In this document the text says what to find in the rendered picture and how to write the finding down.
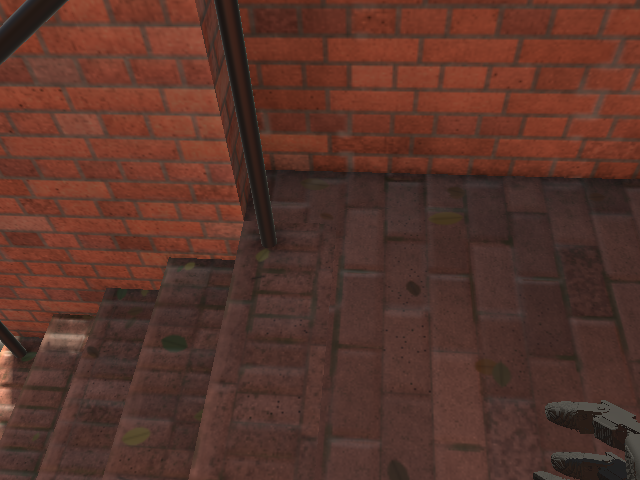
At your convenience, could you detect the robot right hand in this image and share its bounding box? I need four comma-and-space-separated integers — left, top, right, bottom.
533, 400, 640, 480

